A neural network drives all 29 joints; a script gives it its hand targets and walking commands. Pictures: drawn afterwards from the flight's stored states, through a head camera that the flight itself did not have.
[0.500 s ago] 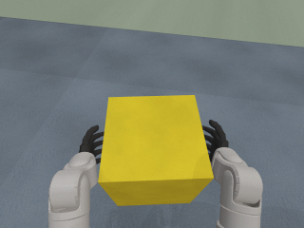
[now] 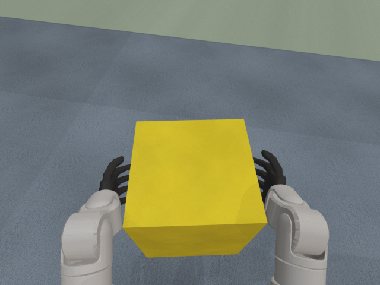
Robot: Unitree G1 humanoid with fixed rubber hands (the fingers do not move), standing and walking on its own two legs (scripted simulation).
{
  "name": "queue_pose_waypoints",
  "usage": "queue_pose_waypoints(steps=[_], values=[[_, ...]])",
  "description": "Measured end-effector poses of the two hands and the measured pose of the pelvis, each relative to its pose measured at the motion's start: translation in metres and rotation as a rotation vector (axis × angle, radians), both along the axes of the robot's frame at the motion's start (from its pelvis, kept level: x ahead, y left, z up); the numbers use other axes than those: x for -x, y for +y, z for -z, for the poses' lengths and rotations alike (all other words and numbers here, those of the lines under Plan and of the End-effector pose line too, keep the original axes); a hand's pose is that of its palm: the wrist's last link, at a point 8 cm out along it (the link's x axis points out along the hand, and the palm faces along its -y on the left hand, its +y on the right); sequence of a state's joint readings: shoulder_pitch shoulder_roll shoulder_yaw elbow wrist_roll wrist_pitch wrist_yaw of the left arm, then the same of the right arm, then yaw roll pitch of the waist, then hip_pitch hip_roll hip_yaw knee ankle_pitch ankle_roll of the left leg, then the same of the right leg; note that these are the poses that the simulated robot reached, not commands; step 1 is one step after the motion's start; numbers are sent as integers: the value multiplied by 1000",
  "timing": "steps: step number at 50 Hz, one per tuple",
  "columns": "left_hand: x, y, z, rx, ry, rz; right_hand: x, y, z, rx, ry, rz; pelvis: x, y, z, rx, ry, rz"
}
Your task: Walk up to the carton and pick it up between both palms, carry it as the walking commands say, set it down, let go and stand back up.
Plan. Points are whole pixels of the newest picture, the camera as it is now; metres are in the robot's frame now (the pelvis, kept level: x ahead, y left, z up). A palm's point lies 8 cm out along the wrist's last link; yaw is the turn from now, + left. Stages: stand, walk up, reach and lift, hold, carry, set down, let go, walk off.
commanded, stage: carry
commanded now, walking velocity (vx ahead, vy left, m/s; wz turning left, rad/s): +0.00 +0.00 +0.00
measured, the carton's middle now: (191, 193) +0.30 +0.00 +0.02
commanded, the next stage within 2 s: none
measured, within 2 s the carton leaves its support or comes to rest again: neither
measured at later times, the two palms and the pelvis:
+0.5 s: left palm (82, 196) +0.27 +0.22 +0.03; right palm (223, 170) +0.35 -0.07 +0.03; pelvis +0.06 +0.03 -0.04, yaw +11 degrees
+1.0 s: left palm out of the picture +0.22 +0.41 +0.03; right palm (122, 144) +0.40 +0.17 +0.04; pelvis +0.10 +0.15 -0.04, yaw +35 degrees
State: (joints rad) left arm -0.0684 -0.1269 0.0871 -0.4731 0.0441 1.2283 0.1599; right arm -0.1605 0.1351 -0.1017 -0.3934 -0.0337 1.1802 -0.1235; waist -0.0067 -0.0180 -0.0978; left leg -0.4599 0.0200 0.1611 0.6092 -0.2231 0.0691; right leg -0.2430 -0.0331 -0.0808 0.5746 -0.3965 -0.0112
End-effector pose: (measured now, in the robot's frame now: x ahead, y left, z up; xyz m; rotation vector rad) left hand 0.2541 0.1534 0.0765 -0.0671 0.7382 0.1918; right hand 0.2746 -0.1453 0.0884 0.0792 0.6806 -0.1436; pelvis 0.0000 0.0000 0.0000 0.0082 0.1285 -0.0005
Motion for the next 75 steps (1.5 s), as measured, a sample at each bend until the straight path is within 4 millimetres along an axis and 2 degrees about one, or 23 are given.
queue_pose_waypoints(steps=[7, 12, 16, 22, 28, 31, 34, 38, 45, 48, 53, 56, 62, 67, 71, 75], values=[[-14, -6, -10, -9, -20, -3, -14, -6, -7, -9, -19, -3, -14, -6, -3, -10, 10, -2], [-18, -2, -3, -25, -39, -22, -23, -2, 5, -25, -38, -21, -19, -5, 11, -45, 10, -29], [-16, 16, 14, -33, -4, -58, -36, 18, 22, -33, -5, -60, -32, 5, 21, -44, -11, -79], [-24, 58, 41, -31, -6, -134, -66, 63, 46, -29, -6, -138, -56, 29, 46, -55, -94, -161], [-15, 82, 46, -45, 46, -205, -79, 93, 58, -43, 46, -210, -61, 38, 43, -51, -99, -225], [-11, 96, 42, -49, 50, -245, -88, 111, 55, -47, 50, -250, -68, 45, 39, -48, -75, -290], [-7, 117, 35, -55, 41, -301, -100, 139, 48, -52, 40, -307, -76, 56, 34, -58, -58, -351], [0, 155, 32, -65, 27, -380, -115, 186, 47, -61, 24, -386, -85, 80, 34, -66, -45, -429], [14, 229, 44, -45, -3, -495, -129, 277, 52, -39, -6, -502, -99, 134, 48, -72, -92, -536], [26, 246, 47, -20, 25, -541, -129, 302, 51, -15, 22, -550, -101, 144, 41, -58, -100, -577], [42, 266, 45, -24, 40, -605, -128, 333, 52, -19, 37, -613, -99, 155, 37, -44, -81, -635], [56, 283, 38, -25, 24, -655, -125, 360, 43, -18, 20, -663, -99, 167, 34, -35, -68, -716], [101, 332, 31, -35, 0, -787, -108, 438, 36, -29, -6, -795, -90, 206, 34, -35, -43, -850], [149, 377, 37, -38, -14, -889, -78, 506, 41, -31, -20, -897, -72, 247, 42, -63, -82, -934], [186, 393, 39, -7, 11, -970, -54, 543, 39, -1, 5, -979, -60, 259, 34, -55, -102, -996], [215, 401, 36, -7, 23, -1035, -34, 568, 39, 0, 17, -1043, -48, 266, 29, -50, -78, -1046]])
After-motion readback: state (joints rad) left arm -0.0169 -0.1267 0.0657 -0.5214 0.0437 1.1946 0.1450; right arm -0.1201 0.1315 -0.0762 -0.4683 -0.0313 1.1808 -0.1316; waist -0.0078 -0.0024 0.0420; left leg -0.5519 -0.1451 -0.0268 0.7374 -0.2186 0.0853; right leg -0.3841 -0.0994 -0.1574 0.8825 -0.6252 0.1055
